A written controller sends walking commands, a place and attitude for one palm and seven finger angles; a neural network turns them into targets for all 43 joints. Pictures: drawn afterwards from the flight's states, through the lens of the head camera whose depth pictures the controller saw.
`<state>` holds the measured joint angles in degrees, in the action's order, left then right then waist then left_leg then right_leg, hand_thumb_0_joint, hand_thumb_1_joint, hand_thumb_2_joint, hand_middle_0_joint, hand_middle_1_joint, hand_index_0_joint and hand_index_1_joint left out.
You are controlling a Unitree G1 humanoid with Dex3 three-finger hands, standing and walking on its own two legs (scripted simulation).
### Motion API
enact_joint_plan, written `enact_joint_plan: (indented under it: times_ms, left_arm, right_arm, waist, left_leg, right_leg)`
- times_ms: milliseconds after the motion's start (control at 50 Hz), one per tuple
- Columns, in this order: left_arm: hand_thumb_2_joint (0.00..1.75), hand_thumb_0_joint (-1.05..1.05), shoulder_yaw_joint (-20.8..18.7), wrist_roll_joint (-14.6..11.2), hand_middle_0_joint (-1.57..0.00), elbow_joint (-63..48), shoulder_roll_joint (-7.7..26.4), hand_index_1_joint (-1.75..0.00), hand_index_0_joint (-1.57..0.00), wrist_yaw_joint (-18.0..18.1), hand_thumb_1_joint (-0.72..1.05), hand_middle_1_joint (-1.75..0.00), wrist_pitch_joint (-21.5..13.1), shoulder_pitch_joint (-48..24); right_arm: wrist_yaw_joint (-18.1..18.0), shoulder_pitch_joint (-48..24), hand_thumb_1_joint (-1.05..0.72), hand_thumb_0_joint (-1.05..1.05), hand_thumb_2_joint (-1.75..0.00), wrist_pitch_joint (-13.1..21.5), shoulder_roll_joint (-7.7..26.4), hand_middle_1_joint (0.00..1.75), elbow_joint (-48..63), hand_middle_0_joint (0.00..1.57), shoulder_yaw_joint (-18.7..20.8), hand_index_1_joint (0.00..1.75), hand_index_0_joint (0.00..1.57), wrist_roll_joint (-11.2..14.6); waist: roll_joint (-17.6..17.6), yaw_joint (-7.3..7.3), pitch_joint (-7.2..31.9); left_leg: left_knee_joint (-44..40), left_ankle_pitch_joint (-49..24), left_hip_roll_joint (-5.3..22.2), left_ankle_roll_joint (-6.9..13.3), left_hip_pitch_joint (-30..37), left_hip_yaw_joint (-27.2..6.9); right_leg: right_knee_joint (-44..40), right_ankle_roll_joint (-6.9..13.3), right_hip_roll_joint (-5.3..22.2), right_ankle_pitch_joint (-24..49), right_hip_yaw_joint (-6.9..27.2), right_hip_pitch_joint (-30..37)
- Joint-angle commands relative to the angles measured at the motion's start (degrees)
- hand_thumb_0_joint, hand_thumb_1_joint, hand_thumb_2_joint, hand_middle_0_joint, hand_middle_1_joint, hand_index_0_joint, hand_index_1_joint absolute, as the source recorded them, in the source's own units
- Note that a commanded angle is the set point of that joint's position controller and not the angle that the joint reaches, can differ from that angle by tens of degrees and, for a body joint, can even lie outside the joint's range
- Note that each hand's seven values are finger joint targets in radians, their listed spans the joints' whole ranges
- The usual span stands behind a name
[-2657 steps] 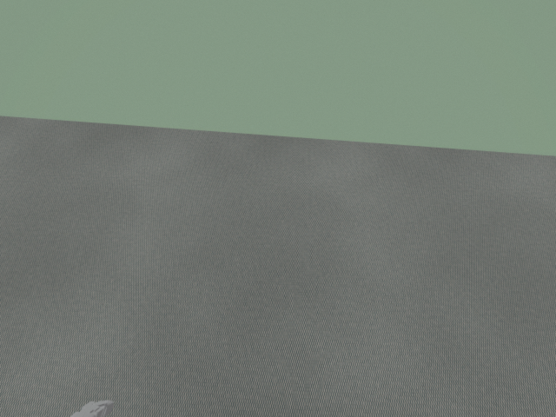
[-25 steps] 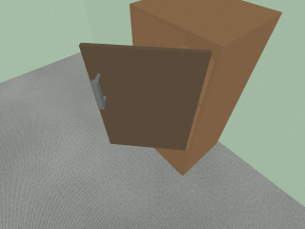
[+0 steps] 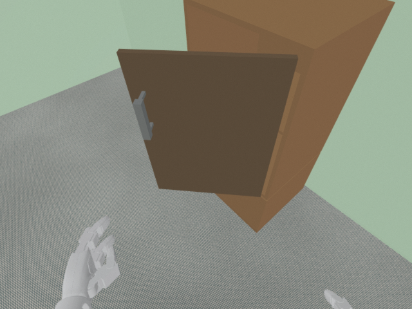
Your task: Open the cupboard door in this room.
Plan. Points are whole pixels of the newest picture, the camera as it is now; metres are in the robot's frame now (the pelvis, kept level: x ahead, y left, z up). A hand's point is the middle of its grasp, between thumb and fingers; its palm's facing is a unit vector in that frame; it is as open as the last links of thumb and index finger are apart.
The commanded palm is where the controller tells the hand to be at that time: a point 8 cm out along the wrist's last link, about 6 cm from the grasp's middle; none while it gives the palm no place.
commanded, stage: raise the hand with hooked fingers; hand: left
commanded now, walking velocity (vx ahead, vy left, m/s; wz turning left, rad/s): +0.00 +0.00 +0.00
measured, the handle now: (145, 115) +0.60 +0.19 +0.02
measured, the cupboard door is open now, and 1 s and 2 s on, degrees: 43 43 43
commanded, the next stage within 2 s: move the hooked fingers beside the handle in 1.90 s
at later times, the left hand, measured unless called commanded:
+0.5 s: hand (107, 272) +0.20 +0.20 -0.02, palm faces -0.12 -0.99 -0.06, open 10.3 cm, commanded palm +0.17 +0.26 -0.01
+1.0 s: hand (80, 244) +0.24 +0.25 +0.01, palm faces -0.05 -1.00 -0.07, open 13.2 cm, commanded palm +0.22 +0.30 +0.02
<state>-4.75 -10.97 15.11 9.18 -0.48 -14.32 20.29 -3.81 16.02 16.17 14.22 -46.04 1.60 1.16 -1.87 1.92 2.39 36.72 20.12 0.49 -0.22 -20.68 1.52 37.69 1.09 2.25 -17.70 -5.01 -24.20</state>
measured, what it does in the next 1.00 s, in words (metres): stands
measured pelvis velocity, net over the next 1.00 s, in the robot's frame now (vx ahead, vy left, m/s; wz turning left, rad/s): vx -0.01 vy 0.02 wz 0.00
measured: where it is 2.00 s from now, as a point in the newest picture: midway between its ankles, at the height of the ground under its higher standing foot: outside the picture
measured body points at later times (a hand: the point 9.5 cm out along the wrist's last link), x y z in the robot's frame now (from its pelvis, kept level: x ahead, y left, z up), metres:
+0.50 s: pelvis -0.03 +0.01 -0.07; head +0.05 +0.02 +0.37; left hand +0.20 +0.25 -0.02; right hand +0.17 -0.19 -0.15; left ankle -0.02 +0.12 -0.72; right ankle +0.02 -0.10 -0.72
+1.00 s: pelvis -0.01 +0.02 -0.04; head +0.05 +0.03 +0.40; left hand +0.24 +0.30 +0.02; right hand +0.16 -0.24 -0.10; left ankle -0.02 +0.12 -0.72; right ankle +0.02 -0.10 -0.72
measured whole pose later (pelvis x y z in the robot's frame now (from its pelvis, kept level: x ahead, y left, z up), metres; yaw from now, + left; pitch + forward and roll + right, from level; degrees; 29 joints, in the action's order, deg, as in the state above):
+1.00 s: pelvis -0.01 +0.02 -0.04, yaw +0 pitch +12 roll -2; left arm -18.6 -19.0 8.2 19.6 -24.6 -18.1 11.8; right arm -3.9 14.4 14.1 16.3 -30.1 -0.6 2.1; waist -0.7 0.9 5.2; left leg 58.0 29.2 1.6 0.8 -40.5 -0.2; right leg 53.9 0.4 1.8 -23.8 -5.9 -41.6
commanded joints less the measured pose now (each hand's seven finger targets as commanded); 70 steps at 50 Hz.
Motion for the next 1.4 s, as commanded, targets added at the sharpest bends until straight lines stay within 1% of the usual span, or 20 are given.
enact_joint_plan:
  times_ms: [0,20,40,60,100,140,180,240,300,340,360,440,480,560,640,740,920,980,1040,1380]
  left_arm:
    - [0.79,0.0,-1.86,-3.15,-0.22,-1.1,-0.21,-0.47,-0.22,-13.08,0.64,-0.47,-17.55,12.54]
    - [0.78,0.0,-3.81,-3.45,-0.22,-1.63,1.89,-0.48,-0.22,-16.68,0.62,-0.48,-21.54,11.89]
    - [0.77,0.0,-6.5,-3.26,-0.22,-0.13,5.52,-0.5,-0.22,-20.8,0.6,-0.5,-24.27,12.64]
    - [0.76,0.0,-7.87,-3.54,-0.22,-3.28,7.51,-0.51,-0.22,-22.96,0.57,-0.51,-25.04,11.05]
    - [0.74,0.0,-7.71,-5.79,-0.23,-8.97,7.1,-0.54,-0.23,-24.36,0.53,-0.54,-21.36,8.56]
    - [0.72,0.0,-9.63,-7.49,-0.23,-16.82,9.62,-0.57,-0.23,-22.89,0.48,-0.57,-17.92,2.46]
    - [0.7,0.0,-9.89,-6.83,-0.23,-27.11,10.05,-0.6,-0.23,-19.86,0.43,-0.6,-16.35,0.19]
    - [0.67,0.0,-6.79,-4.45,-0.24,-37.34,10.6,-0.64,-0.24,-16.91,0.36,-0.64,-16.64,-7.51]
    - [0.64,0.0,-3.32,-3.27,-0.24,-35.23,8.33,-0.69,-0.24,-17.58,0.29,-0.69,-15.76,-6.05]
    - [0.62,0.0,-4.22,-3.92,-0.25,-29.65,9.77,-0.72,-0.25,-19.26,0.25,-0.72,-13.25,-6.75]
    - [0.61,0.0,-4.47,-3.65,-0.25,-29.38,10.39,-0.74,-0.25,-20.06,0.22,-0.74,-11.94,-6.92]
    - [0.57,0.0,-11.49,-6.28,-0.25,-25.28,14.42,-0.8,-0.25,-21.02,0.13,-0.8,-5.09,-1.97]
    - [0.55,0.0,-13.59,-7.36,-0.26,-27.51,14.97,-0.82,-0.26,-20.42,0.08,-0.82,-4.11,-2.38]
    - [0.51,0.0,-14.52,-8.22,-0.27,-26.01,15.01,-0.88,-0.27,-19.16,-0.01,-0.88,-5.81,-4.4]
    - [0.47,0.0,-13.77,-7.77,-0.27,-23.08,15.29,-0.94,-0.27,-19.88,-0.1,-0.94,-7.94,-5.96]
    - [0.42,0.0,-16.2,-8.44,-0.28,-21.65,18.25,-1.02,-0.28,-21.58,-0.22,-1.02,-8.24,-8.71]
    - [0.33,0.0,-18.85,-9.75,-0.29,-19.45,20.94,-1.15,-0.29,-24.03,-0.43,-1.15,-7.82,-14.04]
    - [0.3,0.0,-19.85,-10.02,-0.3,-16.13,22.15,-1.2,-0.3,-25.45,-0.5,-1.2,-6.38,-15.86]
    - [0.3,0.0,-21.06,-10.59,-0.3,-13.92,23.93,-1.2,-0.3,-26.79,-0.5,-1.2,-5.23,-19.94]
    - [0.3,0.0,-27.22,-12.18,-0.3,-1.51,32.36,-1.2,-0.3,-33.55,-0.5,-1.2,-3.62,-34.67]
  right_arm:
    - [2.79,-7.46,-0.9,0.0,-0.9,5.11,7.08,0.3,16.98,0.2,3.48,0.3,0.2,-0.76]
    - [3.6,-7.92,-0.9,0.0,-0.9,4.92,7.31,0.3,18.23,0.2,3.9,0.3,0.2,-0.74]
    - [4.53,-7.64,-0.9,0.0,-0.9,4.31,8.01,0.3,19.55,0.2,4.39,0.3,0.2,-0.73]
    - [4.82,-8.52,-0.9,0.0,-0.9,3.65,8.08,0.3,21.58,0.2,4.44,0.3,0.2,-0.37]
    - [4.3,-10.11,-0.9,0.0,-0.9,1.96,8.05,0.3,25.86,0.2,4.27,0.3,0.2,0.4]
    - [3.37,-10.37,-0.9,0.0,-0.9,0.22,8.3,0.3,28.4,0.2,3.84,0.3,0.2,0.67]
    - [2.76,-7.42,-0.9,0.0,-0.9,-0.71,7.13,0.3,29.19,0.2,3.78,0.3,0.2,0.47]
    - [1.88,-4.98,-0.9,0.0,-0.9,-1.74,7.08,0.3,27.94,0.2,2.43,0.3,0.2,-0.42]
    - [1.37,-4.66,-0.9,0.0,-0.9,-1.33,6.97,0.3,26.34,0.2,1.75,0.3,0.2,-0.22]
    - [0.73,-4.91,-0.9,0.0,-0.9,-1.12,7.78,0.3,25.14,0.2,1.17,0.3,0.2,0.07]
    - [0.63,-4.95,-0.9,0.0,-0.9,-1.03,7.94,0.3,25.29,0.2,1.07,0.3,0.2,0.34]
    - [0.16,-6.54,-0.9,0.0,-0.9,-1.13,7.62,0.3,26.14,0.2,0.81,0.3,0.2,1.0]
    - [0.05,-6.49,-0.9,0.0,-0.9,-1.26,6.9,0.3,26.25,0.2,0.64,0.3,0.2,0.99]
    - [-0.02,-5.97,-0.9,0.0,-0.9,-0.86,6.92,0.3,25.53,0.2,0.33,0.3,0.2,0.67]
    - [0.07,-4.67,-0.9,0.0,-0.9,0.14,7.96,0.3,24.9,0.2,0.49,0.3,0.2,0.8]
    - [-0.25,-2.94,-0.9,0.0,-0.9,0.84,8.95,0.3,24.35,0.2,0.85,0.3,0.2,1.04]
    - [-0.44,-2.06,-0.9,0.0,-0.9,0.71,9.37,0.3,23.55,0.2,0.5,0.3,0.2,1.31]
    - [-0.42,-1.78,-0.9,0.0,-0.9,0.32,9.73,0.3,23.44,0.2,0.27,0.3,0.2,1.25]
    - [-0.71,-1.88,-0.9,0.0,-0.9,0.1,10.18,0.3,23.4,0.2,-0.06,0.3,0.2,1.25]
    - [-1.53,-0.84,-0.9,0.0,-0.9,-1.41,10.85,0.3,22.26,0.2,-0.64,0.3,0.2,1.38]
  waist:
    - [13.62,-5.06,4.81]
    - [12.44,-5.14,6.69]
    - [7.78,-5.58,7.38]
    - [7.26,-6.15,11.05]
    - [5.03,-6.11,13.33]
    - [2.99,-5.37,12.19]
    - [-2.52,-4.28,17.72]
    - [-3.02,-0.44,17.48]
    - [-5.36,0.98,15.98]
    - [-2.92,1.41,13.65]
    - [-2.39,1.15,15.38]
    - [-1.18,-2.53,18.97]
    - [-0.05,-3.05,21.41]
    - [2.45,-2.73,17.36]
    - [0.47,-2.02,14.14]
    - [0.35,-1.72,15.37]
    - [-4.54,-1.51,15.95]
    - [-3.6,-1.28,15.62]
    - [-2.61,-1.14,14.08]
    - [-1.76,-1.48,17.29]
  left_leg:
    - [8.35,-3.59,-2.47,-0.22,-15.83,-0.09]
    - [11.44,-4.45,-2.77,-0.46,-18.94,0.06]
    - [14.57,-5.99,-2.92,-0.64,-20.28,0.08]
    - [16.28,-6.26,-3.0,-0.16,-22.27,0.57]
    - [17.53,-4.4,-3.46,0.52,-23.83,1.6]
    - [18.36,0.0,-3.12,0.85,-25.51,0.59]
    - [19.1,-4.37,-2.0,1.3,-21.45,-0.4]
    - [21.37,-8.05,-0.58,1.64,-19.86,-2.49]
    - [21.11,-5.82,-0.04,1.47,-19.53,-3.59]
    - [20.87,-2.49,-0.03,1.4,-21.55,-4.6]
    - [20.18,-1.26,-0.1,1.37,-21.63,-4.7]
    - [16.94,-1.75,-0.87,1.13,-21.23,-4.47]
    - [15.76,-4.29,-0.92,1.1,-20.21,-4.14]
    - [14.48,-4.23,-0.75,0.89,-21.13,-4.25]
    - [13.45,-3.09,-0.67,0.82,-20.34,-4.23]
    - [12.6,-4.62,-0.74,0.97,-18.31,-3.84]
    - [11.28,-10.41,-0.55,0.76,-13.38,-3.29]
    - [10.9,-10.95,-0.43,0.72,-12.89,-3.27]
    - [10.42,-10.68,-0.42,0.75,-12.85,-3.54]
    - [7.99,-11.44,-0.71,1.14,-11.0,-2.4]
  right_leg:
    - [6.06,0.38,-0.79,-1.81,2.13,-6.72]
    - [9.18,0.62,-0.51,1.45,3.1,-7.11]
    - [12.16,1.47,-0.05,4.78,5.07,-7.41]
    - [14.27,1.37,0.18,5.33,5.4,-8.1]
    - [15.2,0.81,-0.15,2.36,6.12,-9.41]
    - [14.58,0.67,-0.79,-6.03,7.33,-12.39]
    - [16.75,0.71,-1.55,0.58,5.6,-11.7]
    - [19.09,0.8,-2.65,5.51,3.78,-15.25]
    - [18.38,0.51,-2.81,2.01,2.18,-19.11]
    - [17.78,0.69,-3.48,-1.63,1.72,-20.0]
    - [17.32,0.37,-3.17,-3.01,1.46,-19.59]
    - [15.05,0.48,-2.97,-3.64,1.39,-12.87]
    - [14.43,0.17,-2.55,-1.25,1.15,-9.93]
    - [13.58,0.24,-2.67,-1.98,0.73,-10.52]
    - [12.99,0.62,-2.74,-3.47,0.51,-12.26]
    - [11.74,0.5,-2.65,-1.3,0.9,-10.06]
    - [10.29,0.39,-2.68,5.81,1.14,-6.99]
    - [9.78,0.32,-2.93,7.0,1.01,-6.52]
    - [9.23,0.6,-3.18,7.19,1.01,-6.01]
    - [5.42,0.43,-2.81,8.84,3.3,-0.44]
